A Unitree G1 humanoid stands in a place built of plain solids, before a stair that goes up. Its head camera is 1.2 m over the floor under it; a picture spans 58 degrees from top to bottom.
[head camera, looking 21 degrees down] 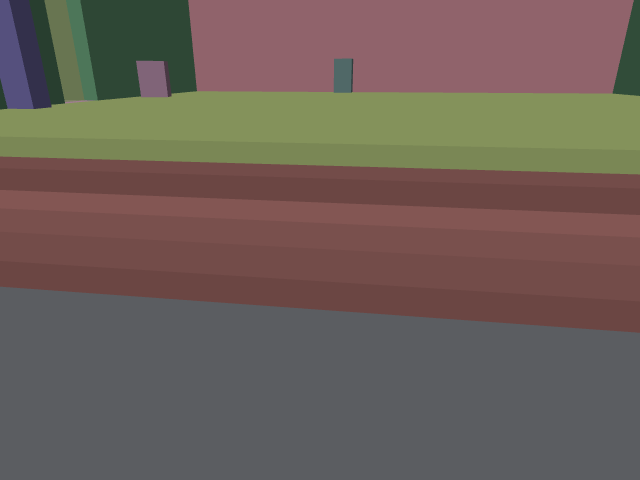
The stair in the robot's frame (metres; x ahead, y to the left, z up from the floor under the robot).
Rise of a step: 0.17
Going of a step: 0.45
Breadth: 7.41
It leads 8 degrees to the right of straight ahead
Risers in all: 4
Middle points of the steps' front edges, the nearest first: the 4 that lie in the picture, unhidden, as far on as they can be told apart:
1.98 -0.58 0.17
2.43 -0.65 0.35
2.87 -0.71 0.52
3.32 -0.77 0.69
